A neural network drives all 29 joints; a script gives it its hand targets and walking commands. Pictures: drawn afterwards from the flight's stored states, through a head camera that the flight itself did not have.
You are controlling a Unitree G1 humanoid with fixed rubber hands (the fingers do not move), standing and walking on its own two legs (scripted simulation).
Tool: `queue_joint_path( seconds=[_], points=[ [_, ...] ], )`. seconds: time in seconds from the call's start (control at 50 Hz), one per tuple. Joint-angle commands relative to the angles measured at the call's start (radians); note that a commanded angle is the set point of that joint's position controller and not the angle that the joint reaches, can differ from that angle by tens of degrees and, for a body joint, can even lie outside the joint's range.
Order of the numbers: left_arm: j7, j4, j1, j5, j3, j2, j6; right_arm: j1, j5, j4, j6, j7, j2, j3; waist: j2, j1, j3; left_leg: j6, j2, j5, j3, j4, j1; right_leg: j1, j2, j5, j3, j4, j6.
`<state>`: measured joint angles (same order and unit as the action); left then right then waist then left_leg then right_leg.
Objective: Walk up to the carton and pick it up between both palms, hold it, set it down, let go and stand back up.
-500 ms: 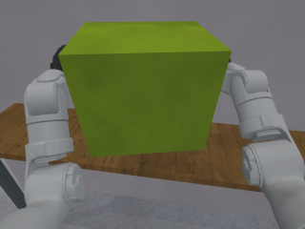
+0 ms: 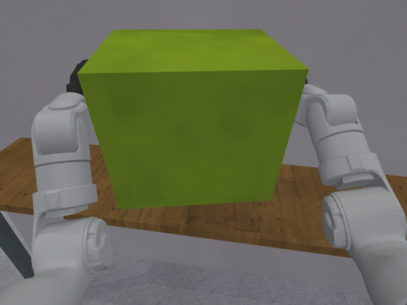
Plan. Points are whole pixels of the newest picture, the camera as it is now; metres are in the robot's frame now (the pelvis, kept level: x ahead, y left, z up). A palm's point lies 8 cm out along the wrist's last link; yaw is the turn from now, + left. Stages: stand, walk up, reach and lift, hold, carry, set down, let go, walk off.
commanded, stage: hold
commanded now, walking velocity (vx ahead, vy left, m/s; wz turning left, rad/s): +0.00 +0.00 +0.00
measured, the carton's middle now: (193, 115) +0.37 +0.01 +0.26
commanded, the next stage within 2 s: none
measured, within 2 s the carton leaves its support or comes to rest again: neither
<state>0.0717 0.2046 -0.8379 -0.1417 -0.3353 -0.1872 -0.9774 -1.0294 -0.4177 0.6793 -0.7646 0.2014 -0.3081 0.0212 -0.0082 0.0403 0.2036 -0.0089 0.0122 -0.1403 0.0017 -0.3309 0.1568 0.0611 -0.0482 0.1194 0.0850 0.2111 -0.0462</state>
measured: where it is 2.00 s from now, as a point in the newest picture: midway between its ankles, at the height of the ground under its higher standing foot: outside the picture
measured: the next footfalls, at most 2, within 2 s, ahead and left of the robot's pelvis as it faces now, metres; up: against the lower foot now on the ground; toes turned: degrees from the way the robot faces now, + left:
none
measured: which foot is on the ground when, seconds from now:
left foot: down 0.00-1.00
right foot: down 0.00-1.00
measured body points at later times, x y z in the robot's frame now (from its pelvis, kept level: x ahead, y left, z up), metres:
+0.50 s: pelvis +0.00 +0.00 +0.00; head -0.10 +0.01 +0.44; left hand +0.36 +0.21 +0.30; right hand +0.38 -0.17 +0.31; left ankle +0.03 +0.11 -0.75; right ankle +0.00 -0.09 -0.75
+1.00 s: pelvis +0.00 +0.00 +0.00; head -0.09 +0.01 +0.44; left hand +0.36 +0.20 +0.30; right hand +0.38 -0.18 +0.30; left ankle +0.03 +0.11 -0.75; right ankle +0.00 -0.09 -0.75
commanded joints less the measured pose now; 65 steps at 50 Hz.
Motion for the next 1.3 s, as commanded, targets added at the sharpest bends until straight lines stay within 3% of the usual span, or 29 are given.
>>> queue_joint_path(
  seconds=[0.0, 0.06, 0.12, 0.18, 0.22, 0.38, 0.46, 0.58, 0.66, 0.7, 0.82, 0.9, 0.96, 1.0, 1.04, 1.12, 1.2, 1.28],
  points=[
    [0.158, -0.213, -0.779, 0.208, 0.344, 0.386, 0.084, -0.776, -0.144, -0.343, 0.045, -0.084, 0.413, 0.12, -0.039, 0.009, 0.318, 0.012, -0.023, 0.204, -0.054, 0.015, -0.145, -0.069, 0.024, -0.217, -0.103, -0.014, 0.028],
    [0.16, -0.212, -0.775, 0.208, 0.335, 0.383, 0.088, -0.763, -0.138, -0.327, 0.044, -0.087, 0.408, 0.117, -0.036, 0.006, 0.312, 0.016, -0.016, 0.193, -0.062, 0.018, -0.142, -0.074, 0.02, -0.202, -0.096, -0.01, 0.024],
    [0.162, -0.247, -0.771, 0.213, 0.347, 0.378, 0.083, -0.756, -0.143, -0.358, 0.041, -0.082, 0.411, 0.128, -0.032, 0.014, 0.338, 0.013, -0.018, 0.265, -0.063, 0.006, -0.176, -0.06, 0.028, -0.271, -0.104, -0.018, 0.024],
    [0.165, -0.222, -0.795, 0.207, 0.33, 0.374, 0.08, -0.776, -0.139, -0.331, 0.037, -0.083, 0.417, 0.123, -0.022, 0.004, 0.306, 0.008, -0.022, 0.189, -0.058, 0.019, -0.152, -0.04, 0.032, -0.202, -0.097, -0.022, 0.027],
    [0.162, -0.202, -0.798, 0.203, 0.333, 0.376, 0.081, -0.773, -0.131, -0.308, 0.038, -0.092, 0.405, 0.101, -0.047, 0.007, 0.279, 0.012, -0.012, 0.115, -0.063, 0.036, -0.121, -0.05, 0.024, -0.138, -0.09, -0.018, 0.02],
    [0.164, -0.179, -0.801, 0.205, 0.322, 0.374, 0.093, -0.777, -0.128, -0.302, 0.041, -0.091, 0.419, 0.105, -0.022, 0.012, 0.32, 0.008, -0.019, 0.162, -0.057, 0.014, -0.142, -0.048, 0.033, -0.184, -0.102, -0.019, 0.028],
    [0.161, -0.177, -0.791, 0.2, 0.332, 0.38, 0.091, -0.774, -0.129, -0.283, 0.043, -0.094, 0.397, 0.093, -0.065, 0.012, 0.294, 0.017, -0.01, 0.115, -0.066, 0.03, -0.105, -0.055, 0.021, -0.153, -0.093, -0.008, 0.019],
    [0.159, -0.186, -0.824, 0.212, 0.329, 0.39, 0.102, -0.803, -0.134, -0.303, 0.05, -0.1, 0.417, 0.106, -0.029, 0.002, 0.324, 0.012, -0.017, 0.141, -0.063, 0.025, -0.12, -0.065, 0.02, -0.158, -0.091, -0.008, 0.025],
    [0.157, -0.204, -0.804, 0.207, 0.341, 0.394, 0.099, -0.781, -0.133, -0.317, 0.049, -0.094, 0.421, 0.109, -0.052, 0.014, 0.332, 0.014, -0.017, 0.181, -0.063, 0.021, -0.14, -0.063, 0.024, -0.2, -0.096, -0.011, 0.022],
    [0.158, -0.206, -0.789, 0.21, 0.329, 0.389, 0.091, -0.771, -0.133, -0.308, 0.044, -0.095, 0.411, 0.109, -0.043, 0.003, 0.313, 0.016, -0.015, 0.201, -0.066, 0.022, -0.146, -0.059, 0.023, -0.204, -0.094, -0.015, 0.021],
    [0.157, -0.192, -0.805, 0.212, 0.334, 0.392, 0.092, -0.794, -0.126, -0.323, 0.048, -0.098, 0.412, 0.107, -0.026, 0.003, 0.302, 0.014, -0.013, 0.125, -0.064, 0.029, -0.114, -0.055, 0.021, -0.149, -0.093, -0.013, 0.024],
    [0.148, -0.223, -0.83, 0.23, 0.358, 0.403, 0.1, -0.817, -0.134, -0.342, 0.052, -0.099, 0.429, 0.112, -0.051, 0.01, 0.344, 0.017, -0.017, 0.164, -0.062, 0.019, -0.128, -0.048, 0.018, -0.181, -0.096, -0.01, 0.022],
    [0.154, -0.225, -0.791, 0.221, 0.335, 0.388, 0.093, -0.794, -0.142, -0.359, 0.046, -0.092, 0.432, 0.125, -0.029, 0.001, 0.366, 0.012, -0.024, 0.253, -0.058, 0.002, -0.177, -0.061, 0.027, -0.262, -0.102, -0.01, 0.028],
    [0.162, -0.2, -0.768, 0.209, 0.321, 0.375, 0.081, -0.779, -0.136, -0.336, 0.038, -0.088, 0.415, 0.123, -0.015, -0.002, 0.318, 0.013, -0.022, 0.247, -0.06, 0.008, -0.178, -0.055, 0.03, -0.257, -0.095, -0.019, 0.028],
    [0.165, -0.195, -0.76, 0.202, 0.323, 0.371, 0.078, -0.756, -0.136, -0.302, 0.036, -0.088, 0.403, 0.101, -0.039, 0.006, 0.292, 0.016, -0.017, 0.199, -0.062, 0.018, -0.168, -0.048, 0.027, -0.207, -0.096, -0.02, 0.024],
    [0.162, -0.228, -0.791, 0.214, 0.347, 0.383, 0.082, -0.791, -0.143, -0.349, 0.043, -0.089, 0.412, 0.12, -0.042, 0.007, 0.333, 0.019, -0.02, 0.216, -0.06, 0.013, -0.164, -0.056, 0.024, -0.226, -0.097, -0.014, 0.025],
    [0.162, -0.194, -0.783, 0.207, 0.325, 0.383, 0.083, -0.774, -0.132, -0.323, 0.042, -0.095, 0.412, 0.109, -0.019, 0.001, 0.296, 0.009, -0.013, 0.164, -0.065, 0.025, -0.148, -0.044, 0.026, -0.185, -0.095, -0.02, 0.027],
    [0.158, -0.182, -0.802, 0.202, 0.328, 0.375, 0.085, -0.785, -0.135, -0.285, 0.044, -0.098, 0.413, 0.106, -0.041, 0.001, 0.279, 0.014, -0.015, 0.12, -0.061, 0.03, -0.124, -0.028, 0.028, -0.146, -0.098, -0.02, 0.027]
  ],
)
